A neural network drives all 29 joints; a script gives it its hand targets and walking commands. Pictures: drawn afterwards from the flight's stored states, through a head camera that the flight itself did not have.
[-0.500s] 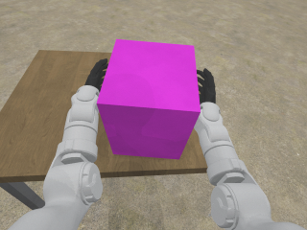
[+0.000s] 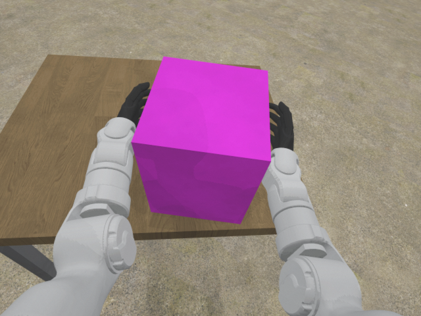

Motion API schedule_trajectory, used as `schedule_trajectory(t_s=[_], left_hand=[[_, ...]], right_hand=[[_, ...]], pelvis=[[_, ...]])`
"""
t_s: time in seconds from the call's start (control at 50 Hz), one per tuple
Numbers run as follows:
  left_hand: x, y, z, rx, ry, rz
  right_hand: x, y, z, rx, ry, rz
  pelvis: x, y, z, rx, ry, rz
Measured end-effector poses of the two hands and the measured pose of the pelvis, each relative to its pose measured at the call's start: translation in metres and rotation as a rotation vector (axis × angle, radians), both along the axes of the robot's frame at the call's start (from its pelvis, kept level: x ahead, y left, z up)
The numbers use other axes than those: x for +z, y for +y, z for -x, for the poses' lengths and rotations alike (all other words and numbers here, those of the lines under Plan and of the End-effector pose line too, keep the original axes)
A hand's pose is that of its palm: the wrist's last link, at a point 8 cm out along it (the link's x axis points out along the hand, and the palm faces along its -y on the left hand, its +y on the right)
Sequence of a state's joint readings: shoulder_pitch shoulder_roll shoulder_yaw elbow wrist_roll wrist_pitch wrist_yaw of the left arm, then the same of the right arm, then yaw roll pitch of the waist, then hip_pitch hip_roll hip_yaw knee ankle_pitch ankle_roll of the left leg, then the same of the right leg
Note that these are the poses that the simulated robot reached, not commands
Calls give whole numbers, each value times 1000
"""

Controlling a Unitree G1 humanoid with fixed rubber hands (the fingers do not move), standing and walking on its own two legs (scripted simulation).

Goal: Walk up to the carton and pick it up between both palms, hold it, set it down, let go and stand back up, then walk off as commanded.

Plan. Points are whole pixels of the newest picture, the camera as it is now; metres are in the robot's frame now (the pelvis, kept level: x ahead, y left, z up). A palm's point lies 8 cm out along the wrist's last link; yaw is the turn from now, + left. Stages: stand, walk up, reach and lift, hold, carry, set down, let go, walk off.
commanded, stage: set down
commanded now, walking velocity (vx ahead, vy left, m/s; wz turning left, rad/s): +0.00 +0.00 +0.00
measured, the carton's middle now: (204, 146) +0.42 +0.00 +0.08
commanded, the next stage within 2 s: none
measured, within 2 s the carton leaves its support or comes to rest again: rests again in 0.92 s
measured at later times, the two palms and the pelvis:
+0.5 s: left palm (126, 120) +0.48 +0.16 +0.09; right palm (267, 145) +0.40 -0.13 +0.09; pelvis +0.02 +0.01 +0.00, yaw +0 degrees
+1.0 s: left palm (119, 117) +0.52 +0.18 +0.06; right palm (248, 144) +0.43 -0.10 +0.06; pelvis +0.06 +0.04 +0.01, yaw +0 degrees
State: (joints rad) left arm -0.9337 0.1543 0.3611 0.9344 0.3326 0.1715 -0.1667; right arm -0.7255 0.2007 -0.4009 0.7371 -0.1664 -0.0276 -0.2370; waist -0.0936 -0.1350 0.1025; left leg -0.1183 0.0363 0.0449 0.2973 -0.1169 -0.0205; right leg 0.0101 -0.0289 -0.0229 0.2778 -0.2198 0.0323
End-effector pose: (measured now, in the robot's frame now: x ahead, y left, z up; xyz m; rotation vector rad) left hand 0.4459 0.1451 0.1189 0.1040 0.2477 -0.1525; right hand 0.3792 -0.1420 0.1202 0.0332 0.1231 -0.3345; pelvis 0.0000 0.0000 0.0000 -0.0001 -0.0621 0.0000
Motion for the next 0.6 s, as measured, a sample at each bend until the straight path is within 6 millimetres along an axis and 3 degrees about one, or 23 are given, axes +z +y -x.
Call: schedule_trajectory(t_s=[0.6], left_hand=[[-35, 18, -40, -26, 66, 26]], right_hand=[[-31, 20, -30, -31, 63, 33]], pelvis=[[3, 15, -25, -1, 127, 19]])
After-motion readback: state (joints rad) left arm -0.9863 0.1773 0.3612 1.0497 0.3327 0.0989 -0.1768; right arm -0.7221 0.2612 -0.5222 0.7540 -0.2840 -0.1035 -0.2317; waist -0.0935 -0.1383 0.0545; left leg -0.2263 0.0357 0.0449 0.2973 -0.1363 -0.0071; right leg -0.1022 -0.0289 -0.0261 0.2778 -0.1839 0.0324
